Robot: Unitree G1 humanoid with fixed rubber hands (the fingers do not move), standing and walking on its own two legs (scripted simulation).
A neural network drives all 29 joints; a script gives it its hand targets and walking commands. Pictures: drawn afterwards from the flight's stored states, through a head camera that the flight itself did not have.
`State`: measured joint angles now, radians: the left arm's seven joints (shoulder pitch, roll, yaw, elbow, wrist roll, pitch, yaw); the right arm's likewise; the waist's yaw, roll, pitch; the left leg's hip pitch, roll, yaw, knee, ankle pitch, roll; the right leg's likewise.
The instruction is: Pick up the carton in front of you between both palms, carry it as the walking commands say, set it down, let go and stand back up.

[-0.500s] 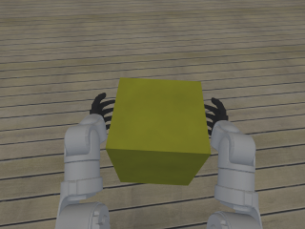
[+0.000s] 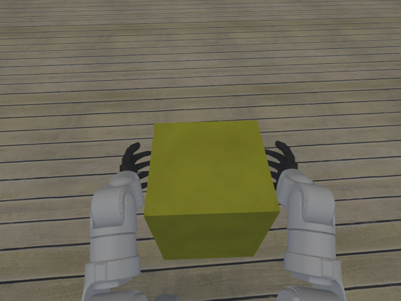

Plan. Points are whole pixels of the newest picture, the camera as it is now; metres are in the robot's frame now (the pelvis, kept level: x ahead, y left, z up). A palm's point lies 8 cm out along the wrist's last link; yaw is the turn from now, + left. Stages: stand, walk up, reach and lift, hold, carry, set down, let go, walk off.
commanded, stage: carry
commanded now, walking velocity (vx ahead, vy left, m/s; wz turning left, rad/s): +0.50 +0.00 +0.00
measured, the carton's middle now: (207, 194) +0.33 +0.02 +0.01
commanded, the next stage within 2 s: none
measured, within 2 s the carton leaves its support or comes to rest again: neither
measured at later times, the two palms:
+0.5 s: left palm (150, 81) +0.60 +0.19 +0.11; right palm (267, 89) +0.57 -0.11 +0.11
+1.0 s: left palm (169, 42) +0.82 +0.17 +0.10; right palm (263, 45) +0.83 -0.13 +0.10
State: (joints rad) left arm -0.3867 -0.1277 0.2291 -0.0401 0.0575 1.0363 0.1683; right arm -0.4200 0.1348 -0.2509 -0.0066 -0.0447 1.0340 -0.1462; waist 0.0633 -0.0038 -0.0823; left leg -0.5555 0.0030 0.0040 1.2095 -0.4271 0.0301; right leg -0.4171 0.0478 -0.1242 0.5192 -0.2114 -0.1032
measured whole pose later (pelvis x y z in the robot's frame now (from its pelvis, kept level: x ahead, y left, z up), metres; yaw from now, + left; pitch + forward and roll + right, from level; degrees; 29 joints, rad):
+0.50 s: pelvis +0.29 +0.06 +0.02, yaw -2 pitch +6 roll -2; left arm -0.28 -0.16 0.20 -0.22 0.05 1.07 0.15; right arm -0.26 0.15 -0.20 -0.23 -0.01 1.07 -0.16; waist -0.05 0.01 -0.09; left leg -0.22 0.03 0.13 0.32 -0.21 0.05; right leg -0.56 -0.05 -0.08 0.89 -0.31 0.01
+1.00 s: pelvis +0.60 +0.01 +0.02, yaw +1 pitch +4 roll +1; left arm 0.07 -0.13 0.04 -0.46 0.05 1.15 0.14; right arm 0.07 0.13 -0.03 -0.48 -0.07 1.17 -0.13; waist 0.03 0.01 -0.15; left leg -0.56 0.11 0.11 0.72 -0.17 -0.03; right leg -0.12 -0.03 -0.20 0.26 -0.21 -0.03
